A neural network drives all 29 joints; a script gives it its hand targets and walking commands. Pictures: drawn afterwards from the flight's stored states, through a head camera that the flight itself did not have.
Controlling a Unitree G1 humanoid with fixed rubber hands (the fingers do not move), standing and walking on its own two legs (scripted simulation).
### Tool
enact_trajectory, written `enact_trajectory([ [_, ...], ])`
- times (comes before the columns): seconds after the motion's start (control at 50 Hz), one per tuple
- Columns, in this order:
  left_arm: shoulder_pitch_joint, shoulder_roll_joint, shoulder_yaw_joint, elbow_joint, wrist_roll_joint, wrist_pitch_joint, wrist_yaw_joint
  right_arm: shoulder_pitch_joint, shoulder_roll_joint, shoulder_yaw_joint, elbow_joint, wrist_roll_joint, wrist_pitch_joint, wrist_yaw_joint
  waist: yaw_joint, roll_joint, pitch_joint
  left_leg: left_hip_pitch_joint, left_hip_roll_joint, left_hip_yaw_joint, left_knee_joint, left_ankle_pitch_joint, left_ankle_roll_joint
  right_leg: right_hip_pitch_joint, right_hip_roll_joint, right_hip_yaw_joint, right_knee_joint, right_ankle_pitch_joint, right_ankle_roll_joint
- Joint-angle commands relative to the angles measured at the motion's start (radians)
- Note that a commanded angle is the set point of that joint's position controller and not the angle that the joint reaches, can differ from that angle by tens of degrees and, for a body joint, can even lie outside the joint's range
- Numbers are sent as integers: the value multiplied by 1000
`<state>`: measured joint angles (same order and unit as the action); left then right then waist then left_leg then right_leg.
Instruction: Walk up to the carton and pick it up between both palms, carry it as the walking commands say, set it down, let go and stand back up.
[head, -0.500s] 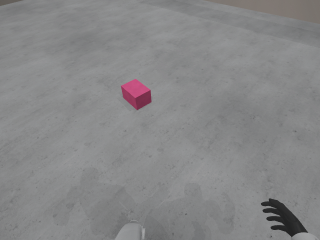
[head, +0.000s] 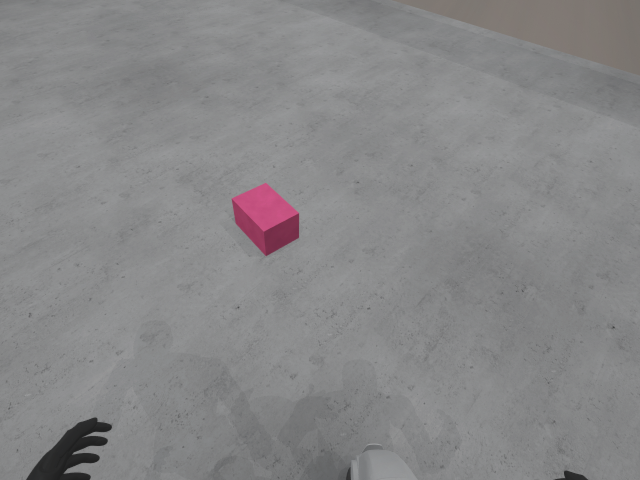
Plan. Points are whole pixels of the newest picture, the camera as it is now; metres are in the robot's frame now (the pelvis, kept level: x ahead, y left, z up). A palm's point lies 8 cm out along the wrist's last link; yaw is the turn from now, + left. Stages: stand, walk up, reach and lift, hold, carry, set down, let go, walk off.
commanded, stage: walk up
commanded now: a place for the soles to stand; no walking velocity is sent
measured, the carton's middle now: (265, 218) +1.24 +0.07 -0.69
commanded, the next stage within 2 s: none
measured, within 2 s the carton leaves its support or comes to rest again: neither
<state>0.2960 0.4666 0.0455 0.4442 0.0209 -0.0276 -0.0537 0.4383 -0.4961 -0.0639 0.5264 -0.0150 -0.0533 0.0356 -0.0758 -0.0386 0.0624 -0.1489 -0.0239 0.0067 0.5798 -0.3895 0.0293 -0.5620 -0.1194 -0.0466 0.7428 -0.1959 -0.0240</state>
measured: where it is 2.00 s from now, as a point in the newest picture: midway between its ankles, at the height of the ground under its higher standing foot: (265, 334)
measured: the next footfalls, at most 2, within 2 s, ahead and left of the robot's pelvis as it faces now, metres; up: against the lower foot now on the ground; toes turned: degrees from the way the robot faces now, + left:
right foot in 0.08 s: +0.23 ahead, -0.15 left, +0.00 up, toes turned -4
left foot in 0.48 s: +0.37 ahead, +0.15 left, +0.00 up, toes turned +9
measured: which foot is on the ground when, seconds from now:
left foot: down 0.00-0.08, up 0.10-0.46, down 0.48-0.86, up 0.88-1.00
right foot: up 0.00-0.06, down 0.08-0.48, up 0.50-0.84, down 0.86-1.00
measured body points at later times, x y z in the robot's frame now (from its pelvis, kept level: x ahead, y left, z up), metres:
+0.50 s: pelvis +0.24 +0.03 -0.01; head +0.24 +0.04 +0.44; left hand +0.23 +0.38 -0.08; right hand +0.48 -0.25 -0.03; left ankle +0.33 +0.15 -0.73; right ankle +0.19 -0.14 -0.72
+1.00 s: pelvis +0.44 +0.03 -0.01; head +0.45 +0.02 +0.44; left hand +0.58 +0.36 -0.04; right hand +0.54 -0.29 -0.09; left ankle +0.41 +0.16 -0.67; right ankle +0.50 -0.09 -0.73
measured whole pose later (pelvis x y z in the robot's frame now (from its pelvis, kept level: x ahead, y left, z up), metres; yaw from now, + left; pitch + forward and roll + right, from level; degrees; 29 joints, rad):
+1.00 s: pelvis +0.44 +0.03 -0.01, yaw +2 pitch -4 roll -1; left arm 0.32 0.49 0.06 0.48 0.02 -0.04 0.00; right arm 0.42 -0.48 -0.05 0.52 -0.01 -0.01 0.03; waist -0.03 0.05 0.08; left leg -0.42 0.03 -0.03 1.14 -0.48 0.01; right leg -0.34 -0.01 -0.05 0.67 -0.28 -0.03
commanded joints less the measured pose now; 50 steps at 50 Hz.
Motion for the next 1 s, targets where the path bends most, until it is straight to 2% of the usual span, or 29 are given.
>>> enact_trajectory([
  [0.0, -3, 136, 63, -61, -1, -16, 4, -68, -192, -56, -71, 5, -9, 0, 61, 137, 40, -205, 220, -190, -207, 50, 152, 224, 38, -21, -93, 77, -16],
  [0.04, 116, 183, 87, -17, 6, -26, 22, -49, -158, -36, -67, 6, -3, -1, 129, 52, -31, -259, 161, -117, 45, 165, 102, 463, 99, -29, -142, -20, -41],
  [0.06, 248, 244, 109, 5, 12, -34, 41, -37, -101, -18, -87, 10, -9, -3, 203, -112, -148, -374, 93, -36, 402, 134, 56, 657, -71, 213, -211, -191, -91],
  [0.08, 269, 320, 131, -25, 1, -33, 60, 5, -85, -16, -126, 16, -11, -5, 191, -188, -217, -546, -13, -23, 646, -199, 11, 707, -349, 736, -410, -475, -189],
  [0.1, 239, 328, 134, -31, -16, -25, 67, -46, -183, -56, -130, 17, 2, -19, 188, -68, -146, -597, -13, -138, 744, -187, 17, 609, -366, 795, -483, -585, -259],
  [0.14, 174, 263, 110, -31, -3, -37, 70, -77, -175, -50, -127, 11, 13, -13, 147, -26, -48, -606, 51, -137, 719, -94, -1, 498, -294, 546, -450, -476, -253],
  [0.2, 121, 231, 92, -21, 12, -54, 65, -37, -136, -45, -87, -9, 25, 9, 102, -119, -8, -496, 101, -87, 527, -32, -30, 359, -208, 319, -470, -268, -225],
  [0.24, 129, 236, 91, -15, 15, -61, 57, -74, -107, -37, -93, -11, 31, 24, 102, -119, 4, -454, 114, -48, 412, 9, -25, 321, -197, 234, -475, -193, -224],
  [0.32, 120, 250, 91, -20, 7, -54, 35, -173, -94, -43, -116, -2, 37, 44, 108, -122, 35, -323, 106, 5, 201, 136, -8, 243, -169, 132, -509, -352, -181],
  [0.38, 119, 270, 93, -15, 6, -45, 29, -209, -95, -53, -123, 6, 36, 45, 100, -103, 61, -213, 79, 35, 96, 205, -4, 213, -175, 89, -497, -368, -157],
  [0.42, 134, 264, 86, -7, 3, -34, 25, -183, -107, -62, -111, -2, 30, 35, 81, -60, 45, -94, 35, 66, 24, 185, 6, 209, -157, 39, -382, -308, -134],
  [0.44, 152, 238, 75, -6, 0, -28, 24, -119, -129, -74, -91, -10, 24, 25, 47, -12, 8, 21, 14, 64, 4, 126, 19, 180, -136, 1, -246, -259, -111],
  [0.46, 164, 193, 59, -21, -2, -27, 24, -10, -177, -93, -66, -18, 18, 8, -19, 130, -73, 196, 89, -92, -31, -2, 54, 73, -87, -56, 54, -208, -65],
  [0.48, 168, 141, 40, -69, -21, -29, 19, 42, -261, -109, -90, -13, 17, -15, -63, 319, -185, 297, 363, -595, -219, -336, 168, -110, 45, -74, 387, -376, 2],
  [0.5, 113, 201, 61, -86, -13, -15, 31, 32, -288, -112, -97, 2, 16, -32, -67, 185, -118, 209, 442, -758, -320, -436, 256, -196, 75, 94, 490, -396, -3],
  [0.52, 85, 232, 65, -83, -26, -9, 34, 13, -278, -106, -93, 1, 13, -44, -45, 118, -46, 155, 434, -668, -291, -338, 272, -218, 49, 147, 528, -330, 1],
  [0.54, 110, 233, 59, -54, -36, -10, 35, -8, -252, -95, -86, -3, 9, -45, -10, 123, -15, 100, 392, -543, -269, -197, 250, -185, 35, 159, 489, -286, 0],
  [0.58, 159, 218, 59, 5, -23, -8, 34, -59, -211, -78, -96, -2, 3, -40, 43, 191, 0, -8, 329, -341, -271, 16, 209, -74, 15, 147, 374, -246, 18],
  [0.62, 152, 194, 54, 25, -11, -3, 27, -55, -194, -71, -97, -10, -6, -34, 51, 207, -7, -49, 312, -250, -265, 168, 217, -22, 29, 122, 306, -211, 31],
  [0.7, 50, 138, 42, 5, 3, -3, 4, -37, -191, -65, -102, -8, -15, -19, 39, 199, 26, -81, 281, -130, -266, 185, 188, 41, 29, 43, 73, -91, 16],
  [0.76, 2, 125, 47, -5, 3, -2, -3, -30, -197, -62, -92, 0, -8, -8, 39, 198, 33, -122, 279, -98, -251, 132, 160, 150, 66, -4, -51, -8, -8],
  [0.82, 54, 152, 66, 18, 6, -5, 7, -18, -184, -48, -81, 2, 6, -3, 89, 123, 4, -214, 251, -42, -109, 51, 107, 387, 135, -43, -144, -4, -29],
  [0.84, 137, 192, 84, 39, 3, -9, 19, -18, -157, -35, -85, 1, 6, -2, 147, 52, -49, -288, 223, 3, 73, 117, 76, 552, 129, 12, -168, -64, -55],
  [0.86, 255, 265, 109, 52, 3, -15, 39, -18, -98, -17, -115, -2, -1, -3, 215, -125, -155, -417, 147, 83, 438, 47, 27, 706, -105, 341, -244, -259, -127],
  [0.88, 256, 341, 129, 21, -7, -12, 57, -20, -125, -32, -152, 6, 4, -5, 206, -161, -168, -574, 30, 15, 601, -210, -3, 674, -310, 805, -443, -442, -256],
  [0.9, 226, 326, 128, 14, -25, -8, 66, -78, -200, -55, -153, 14, 19, -18, 202, -29, -99, -607, 57, -102, 708, -193, 0, 610, -322, 740, -439, -443, -302],
  [0.92, 205, 300, 117, 5, -17, -13, 70, -81, -191, -50, -150, 14, 23, -18, 177, -11, -42, -623, 62, -112, 722, -152, -9, 559, -295, 640, -421, -354, -294],
  [0.94, 164, 279, 110, 0, -7, -18, 70, -55, -171, -44, -135, 14, 25, -17, 145, -15, -14, -593, 93, -121, 651, -111, -19, 490, -255, 526, -423, -297, -260],
  [0.98, 96, 244, 98, -10, 5, -25, 64, -9, -158, -43, -88, 1, 30, -6, 105, -109, 6, -481, 123, -77, 505, -43, -40, 371, -176, 359, -445, -226, -226],
])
